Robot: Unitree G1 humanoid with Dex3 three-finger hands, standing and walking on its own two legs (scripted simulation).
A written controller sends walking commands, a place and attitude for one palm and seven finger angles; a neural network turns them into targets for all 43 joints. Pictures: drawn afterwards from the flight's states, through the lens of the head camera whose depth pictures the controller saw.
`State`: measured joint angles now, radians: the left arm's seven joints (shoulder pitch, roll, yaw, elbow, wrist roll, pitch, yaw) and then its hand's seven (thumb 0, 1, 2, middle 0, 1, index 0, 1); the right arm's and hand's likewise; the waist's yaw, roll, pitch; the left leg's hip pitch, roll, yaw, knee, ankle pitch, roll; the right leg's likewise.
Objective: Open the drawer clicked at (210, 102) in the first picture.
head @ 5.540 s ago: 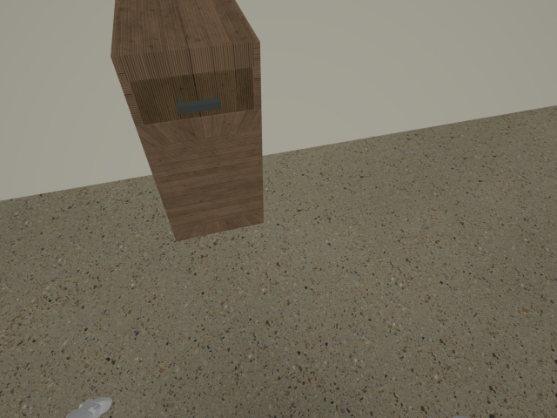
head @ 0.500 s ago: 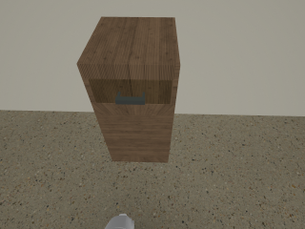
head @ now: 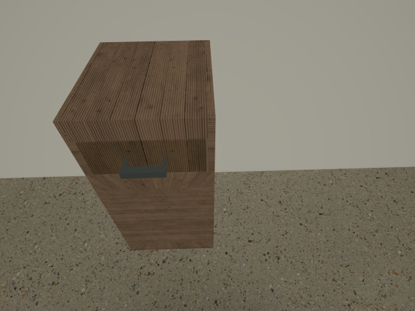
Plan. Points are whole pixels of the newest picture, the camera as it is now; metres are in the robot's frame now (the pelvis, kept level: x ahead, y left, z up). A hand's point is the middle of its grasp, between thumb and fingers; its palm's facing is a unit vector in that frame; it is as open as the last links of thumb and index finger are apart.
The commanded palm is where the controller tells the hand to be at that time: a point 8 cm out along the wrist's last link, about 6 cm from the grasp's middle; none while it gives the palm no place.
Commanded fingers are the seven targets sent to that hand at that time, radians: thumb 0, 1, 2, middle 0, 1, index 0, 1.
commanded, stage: come to a stop and stand still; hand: left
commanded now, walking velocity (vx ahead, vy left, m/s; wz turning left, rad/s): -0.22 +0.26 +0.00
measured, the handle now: (144, 166) +0.49 +0.22 -0.07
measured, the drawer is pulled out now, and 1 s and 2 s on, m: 0.00 0.00 0.00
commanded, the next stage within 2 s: look again from close up in 1.14 s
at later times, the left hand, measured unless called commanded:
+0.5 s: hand out of the picture -0.01 +0.24 -0.17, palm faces +0.10 -0.97 -0.21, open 7.4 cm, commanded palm none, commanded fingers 0.00 0.90 0.90 -0.20 -0.30 -0.20 -0.30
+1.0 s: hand out of the picture -0.07 +0.19 -0.16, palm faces +0.03 -0.98 -0.19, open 7.3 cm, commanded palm none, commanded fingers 0.00 0.90 0.90 -0.20 -0.30 -0.20 -0.30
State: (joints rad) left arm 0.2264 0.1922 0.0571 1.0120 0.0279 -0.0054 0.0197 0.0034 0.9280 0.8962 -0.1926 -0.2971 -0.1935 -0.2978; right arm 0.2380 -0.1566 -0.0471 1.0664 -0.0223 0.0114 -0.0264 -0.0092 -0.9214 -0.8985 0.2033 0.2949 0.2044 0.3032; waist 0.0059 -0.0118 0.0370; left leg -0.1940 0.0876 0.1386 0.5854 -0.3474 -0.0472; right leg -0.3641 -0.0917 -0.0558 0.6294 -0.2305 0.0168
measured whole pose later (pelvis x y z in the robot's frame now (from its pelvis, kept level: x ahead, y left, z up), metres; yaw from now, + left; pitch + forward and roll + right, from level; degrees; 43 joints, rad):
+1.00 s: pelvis -0.07 +0.03 +0.02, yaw +0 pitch -1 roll +1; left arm 0.28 0.14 0.00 1.14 0.01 0.01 0.04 0.01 0.93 0.90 -0.20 -0.30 -0.20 -0.30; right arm 0.29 -0.13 0.01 1.15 -0.01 0.01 -0.03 0.00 -0.91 -0.90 0.20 0.29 0.20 0.30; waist -0.01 0.00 0.03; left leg -0.15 0.01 0.06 0.40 -0.23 0.00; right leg -0.13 0.02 -0.04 0.42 -0.27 -0.04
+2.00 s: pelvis -0.09 +0.06 +0.01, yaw +2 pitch -1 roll +0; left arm 0.40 0.15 0.00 1.08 0.03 0.01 0.02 0.00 0.91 0.90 -0.19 -0.30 -0.20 -0.30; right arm 0.36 -0.13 0.01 1.08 -0.03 0.01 -0.02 0.00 -0.90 -0.90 0.20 0.30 0.21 0.30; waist 0.00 -0.02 -0.02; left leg -0.25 -0.04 0.03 0.49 -0.24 0.05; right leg -0.22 -0.03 -0.06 0.53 -0.32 -0.02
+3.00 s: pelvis +0.00 -0.05 +0.00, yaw +5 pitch -1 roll +1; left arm 0.18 0.18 0.06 0.94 0.03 0.02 0.04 0.00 0.92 0.90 -0.20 -0.30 -0.20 -0.30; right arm 0.22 -0.16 -0.05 0.99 -0.01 0.04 -0.01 0.00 -0.91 -0.90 0.20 0.29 0.20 0.30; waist 0.02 -0.06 0.05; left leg -0.33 -0.02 0.09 0.71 -0.41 -0.01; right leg -0.38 -0.10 -0.11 0.56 -0.16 0.01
